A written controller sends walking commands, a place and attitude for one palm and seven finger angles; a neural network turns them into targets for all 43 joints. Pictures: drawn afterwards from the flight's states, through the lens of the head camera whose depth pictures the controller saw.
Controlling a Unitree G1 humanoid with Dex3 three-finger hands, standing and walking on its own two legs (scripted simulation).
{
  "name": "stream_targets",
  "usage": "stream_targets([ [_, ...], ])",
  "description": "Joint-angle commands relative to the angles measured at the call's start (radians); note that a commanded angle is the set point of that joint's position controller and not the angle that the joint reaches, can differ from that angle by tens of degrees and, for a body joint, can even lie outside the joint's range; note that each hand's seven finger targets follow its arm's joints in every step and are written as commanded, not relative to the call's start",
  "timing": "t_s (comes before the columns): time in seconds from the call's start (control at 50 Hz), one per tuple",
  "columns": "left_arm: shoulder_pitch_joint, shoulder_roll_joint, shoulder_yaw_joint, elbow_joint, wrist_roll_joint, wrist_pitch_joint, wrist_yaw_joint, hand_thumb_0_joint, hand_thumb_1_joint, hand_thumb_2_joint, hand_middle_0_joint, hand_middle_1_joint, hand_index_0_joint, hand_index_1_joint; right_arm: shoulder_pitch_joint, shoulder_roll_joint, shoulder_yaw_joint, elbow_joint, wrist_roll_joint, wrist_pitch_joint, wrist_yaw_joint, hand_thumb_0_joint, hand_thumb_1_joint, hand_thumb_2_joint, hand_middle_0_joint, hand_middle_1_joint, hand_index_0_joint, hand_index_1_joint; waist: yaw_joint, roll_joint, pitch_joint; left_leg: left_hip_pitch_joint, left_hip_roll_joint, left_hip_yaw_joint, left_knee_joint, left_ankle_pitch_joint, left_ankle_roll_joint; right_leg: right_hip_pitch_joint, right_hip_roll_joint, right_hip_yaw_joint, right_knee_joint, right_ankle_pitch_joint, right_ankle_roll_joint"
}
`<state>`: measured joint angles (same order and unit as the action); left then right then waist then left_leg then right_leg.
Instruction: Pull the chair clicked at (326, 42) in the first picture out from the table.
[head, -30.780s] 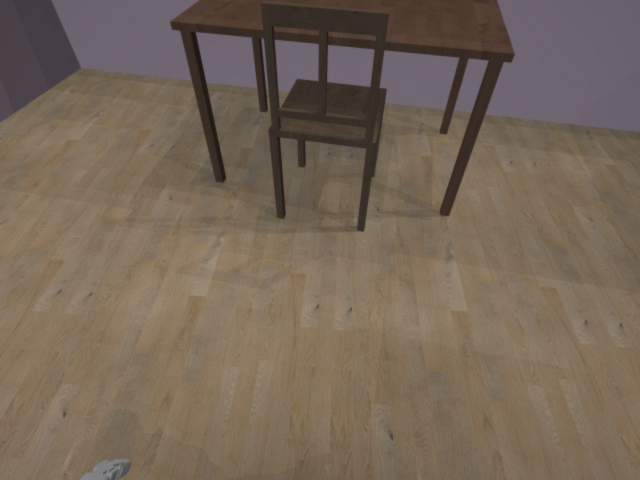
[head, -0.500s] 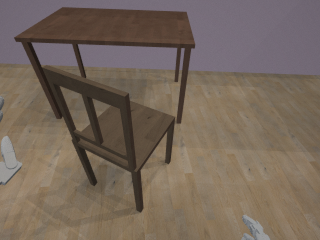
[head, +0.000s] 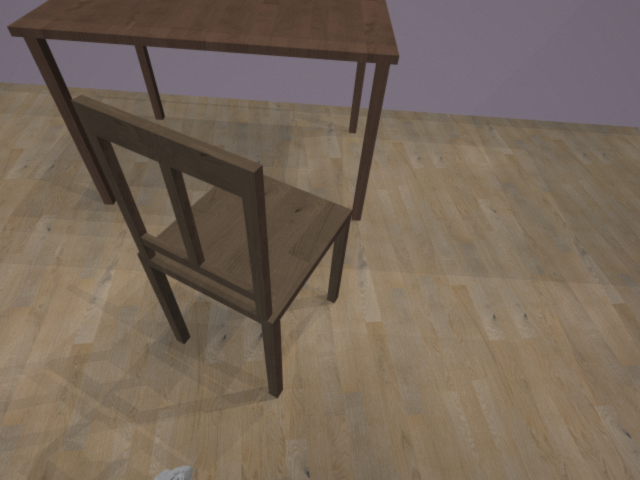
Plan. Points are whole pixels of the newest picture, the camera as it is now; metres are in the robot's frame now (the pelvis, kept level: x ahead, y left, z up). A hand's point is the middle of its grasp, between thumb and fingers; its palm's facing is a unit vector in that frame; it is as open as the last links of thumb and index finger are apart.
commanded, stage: let the arm hang, fingers relaxed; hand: left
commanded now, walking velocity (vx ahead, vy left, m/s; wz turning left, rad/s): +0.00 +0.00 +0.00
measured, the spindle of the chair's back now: (184, 218) +0.59 +0.28 -0.08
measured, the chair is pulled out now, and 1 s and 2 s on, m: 0.56 0.56 0.56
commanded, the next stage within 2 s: look to check the result in 0.84 s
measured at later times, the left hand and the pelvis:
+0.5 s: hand out of the picture -0.03 +0.18 -0.16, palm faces +0.01 -0.97 -0.23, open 7.4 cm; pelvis -0.02 +0.00 +0.01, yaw -1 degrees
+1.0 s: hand out of the picture -0.02 +0.15 -0.16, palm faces +0.02 -0.98 -0.17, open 7.4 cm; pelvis -0.01 -0.01 +0.01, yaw -1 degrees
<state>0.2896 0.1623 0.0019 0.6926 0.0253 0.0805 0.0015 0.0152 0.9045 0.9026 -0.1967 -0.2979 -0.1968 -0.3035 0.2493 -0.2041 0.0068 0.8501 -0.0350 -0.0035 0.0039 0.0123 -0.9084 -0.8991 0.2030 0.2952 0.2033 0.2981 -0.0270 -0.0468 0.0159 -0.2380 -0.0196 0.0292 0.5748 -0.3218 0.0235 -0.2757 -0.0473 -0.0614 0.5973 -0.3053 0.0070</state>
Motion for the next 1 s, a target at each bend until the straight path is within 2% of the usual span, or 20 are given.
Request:
stream_targets([
  [0.0,0.025,0.18,0.042,0.03,-0.007,-0.068,0.018,0.0,0.9,0.9,-0.2,-0.3,-0.2,-0.3,-0.001,-0.123,-0.027,-0.024,0.012,-0.02,-0.019,0.0,-0.9,-0.9,0.2,0.3,0.2,0.3,0.043,0.199,-0.025,-0.003,0.113,-0.113,-0.166,0.359,0.026,0.12,-0.037,0.084,-0.139,0.207,-0.039],
  [0.04,0.046,0.141,0.051,0.094,-0.003,-0.072,0.019,0.0,0.9,0.9,-0.2,-0.3,-0.2,-0.3,0.026,-0.101,-0.032,0.007,0.008,-0.017,-0.024,0.0,-0.9,-0.9,0.2,0.3,0.2,0.3,0.04,0.236,-0.045,0.01,0.109,-0.105,-0.182,0.254,0.027,0.132,-0.039,0.085,-0.173,0.174,-0.047],
  [0.08,0.044,0.143,0.043,0.137,-0.007,-0.072,0.019,0.0,0.9,0.9,-0.2,-0.3,-0.2,-0.3,0.05,-0.092,-0.032,0.029,0.01,-0.011,-0.024,0.0,-0.9,-0.9,0.2,0.3,0.2,0.3,0.037,0.246,-0.039,-0.002,0.108,-0.106,-0.204,0.154,0.03,0.135,-0.036,0.08,-0.191,0.131,-0.051],
  [0.12,0.034,0.135,0.035,0.178,-0.009,-0.072,0.017,0.0,0.9,0.9,-0.2,-0.3,-0.2,-0.3,0.078,-0.094,-0.035,0.049,0.014,-0.006,-0.027,0.0,-0.9,-0.9,0.2,0.3,0.2,0.3,0.032,0.166,-0.015,-0.007,0.122,-0.118,-0.22,0.114,0.035,0.124,-0.034,0.073,-0.211,0.118,-0.049],
  [0.18,0.036,0.128,0.023,0.233,-0.01,-0.073,0.017,0.0,0.9,0.9,-0.2,-0.3,-0.2,-0.3,0.11,-0.089,-0.036,0.08,0.017,-0.003,-0.028,0.0,-0.9,-0.9,0.2,0.3,0.2,0.3,0.027,0.079,0.044,-0.025,0.12,-0.118,-0.236,0.056,0.034,0.091,-0.042,0.09,-0.24,0.082,-0.054],
  [0.24,0.05,0.123,0.016,0.274,-0.012,-0.072,0.02,0.0,0.9,0.9,-0.2,-0.3,-0.2,-0.3,0.135,-0.085,-0.034,0.11,0.017,-0.002,-0.03,0.0,-0.9,-0.9,0.2,0.3,0.2,0.3,0.026,0.064,0.077,-0.03,0.123,-0.123,-0.258,0.025,0.039,0.065,-0.04,0.094,-0.246,0.056,-0.054],
  [0.28,0.061,0.123,0.013,0.297,-0.012,-0.072,0.022,0.0,0.9,0.9,-0.2,-0.3,-0.2,-0.3,0.153,-0.079,-0.034,0.125,0.018,-0.001,-0.03,0.0,-0.9,-0.9,0.2,0.3,0.2,0.3,0.025,0.019,0.075,-0.025,0.12,-0.118,-0.258,0.009,0.039,0.061,-0.043,0.1,-0.254,0.04,-0.053],
  [0.3,0.066,0.12,0.011,0.305,-0.012,-0.073,0.024,0.0,0.9,0.9,-0.2,-0.3,-0.2,-0.3,0.157,-0.079,-0.035,0.131,0.019,0.001,-0.029,0.0,-0.9,-0.9,0.2,0.3,0.2,0.3,0.025,0.032,0.086,-0.031,0.118,-0.116,-0.262,-0.014,0.039,0.048,-0.041,0.101,-0.259,0.015,-0.054],
  [0.38,0.084,0.113,0.009,0.329,-0.012,-0.076,0.028,0.0,0.9,0.9,-0.2,-0.3,-0.2,-0.3,0.177,-0.059,-0.031,0.159,0.019,0.0,-0.03,0.0,-0.9,-0.9,0.2,0.3,0.2,0.3,0.023,0.005,0.072,-0.013,0.111,-0.101,-0.253,-0.001,0.038,0.041,-0.046,0.115,-0.266,0.01,-0.054],
  [0.42,0.086,0.11,0.009,0.336,-0.012,-0.076,0.031,0.0,0.9,0.9,-0.2,-0.3,-0.2,-0.3,0.184,-0.048,-0.03,0.17,0.018,0.002,-0.029,0.0,-0.9,-0.9,0.2,0.3,0.2,0.3,0.023,0.03,0.097,-0.031,0.107,-0.098,-0.257,-0.018,0.036,0.026,-0.044,0.118,-0.268,-0.016,-0.054],
  [0.5,0.102,0.093,0.01,0.352,-0.012,-0.081,0.034,0.0,0.9,0.9,-0.2,-0.3,-0.2,-0.3,0.195,-0.024,-0.026,0.19,0.019,-0.001,-0.031,0.0,-0.9,-0.9,0.2,0.3,0.2,0.3,0.024,0.029,0.093,-0.019,0.103,-0.091,-0.245,0.021,0.035,0.022,-0.045,0.115,-0.267,0.004,-0.056],
  [0.58,0.108,0.078,0.011,0.359,-0.012,-0.087,0.035,0.0,0.9,0.9,-0.2,-0.3,-0.2,-0.3,0.204,-0.005,-0.021,0.204,0.02,-0.008,-0.034,0.0,-0.9,-0.9,0.2,0.3,0.2,0.3,0.023,0.027,0.07,-0.001,0.099,-0.078,-0.225,0.109,0.03,0.047,-0.054,0.122,-0.262,0.078,-0.057],
  [0.6,0.109,0.073,0.011,0.362,-0.012,-0.088,0.037,0.0,0.9,0.9,-0.2,-0.3,-0.2,-0.3,0.204,0.0,-0.023,0.207,0.021,-0.007,-0.035,0.0,-0.9,-0.9,0.2,0.3,0.2,0.3,0.024,0.029,0.083,-0.003,0.1,-0.077,-0.221,0.116,0.029,0.041,-0.053,0.114,-0.263,0.082,-0.057],
  [0.62,0.106,0.069,0.01,0.362,-0.013,-0.087,0.037,0.0,0.9,0.9,-0.2,-0.3,-0.2,-0.3,0.204,0.002,-0.021,0.212,0.02,-0.007,-0.036,0.0,-0.9,-0.9,0.2,0.3,0.2,0.3,0.023,0.046,0.095,-0.008,0.101,-0.077,-0.224,0.119,0.027,0.039,-0.052,0.117,-0.261,0.083,-0.058],
  [0.7,0.111,0.057,0.011,0.372,-0.014,-0.09,0.038,0.0,0.9,0.9,-0.2,-0.3,-0.2,-0.3,0.211,0.012,-0.021,0.223,0.021,-0.012,-0.04,0.0,-0.9,-0.9,0.2,0.3,0.2,0.3,0.024,0.082,0.068,0.014,0.11,-0.079,-0.218,0.18,0.026,0.064,-0.049,0.107,-0.246,0.158,-0.058],
  [0.82,0.108,0.047,0.01,0.379,-0.015,-0.086,0.038,0.0,0.9,0.9,-0.2,-0.3,-0.2,-0.3,0.21,0.013,-0.024,0.227,0.02,-0.008,-0.042,0.0,-0.9,-0.9,0.2,0.3,0.2,0.3,0.021,0.068,0.103,0.006,0.112,-0.078,-0.23,0.144,0.024,0.05,-0.048,0.108,-0.258,0.12,-0.057],
  [0.86,0.108,0.048,0.012,0.377,-0.015,-0.087,0.037,0.0,0.9,0.9,-0.2,-0.3,-0.2,-0.3,0.214,0.011,-0.024,0.227,0.02,-0.01,-0.042,0.0,-0.9,-0.9,0.2,0.3,0.2,0.3,0.021,0.059,0.084,0.012,0.114,-0.081,-0.231,0.148,0.025,0.062,-0.047,0.109,-0.256,0.125,-0.057],
  [0.98,0.105,0.046,0.012,0.378,-0.014,-0.086,0.037,0.0,0.9,0.9,-0.2,-0.3,-0.2,-0.3,0.203,0.011,-0.026,0.229,0.021,-0.008,-0.042,0.0,-0.9,-0.9,0.2,0.3,0.2,0.3,0.021,0.055,0.095,0.013,0.111,-0.081,-0.238,0.113,0.025,0.052,-0.047,0.11,-0.267,0.09,-0.056],
])
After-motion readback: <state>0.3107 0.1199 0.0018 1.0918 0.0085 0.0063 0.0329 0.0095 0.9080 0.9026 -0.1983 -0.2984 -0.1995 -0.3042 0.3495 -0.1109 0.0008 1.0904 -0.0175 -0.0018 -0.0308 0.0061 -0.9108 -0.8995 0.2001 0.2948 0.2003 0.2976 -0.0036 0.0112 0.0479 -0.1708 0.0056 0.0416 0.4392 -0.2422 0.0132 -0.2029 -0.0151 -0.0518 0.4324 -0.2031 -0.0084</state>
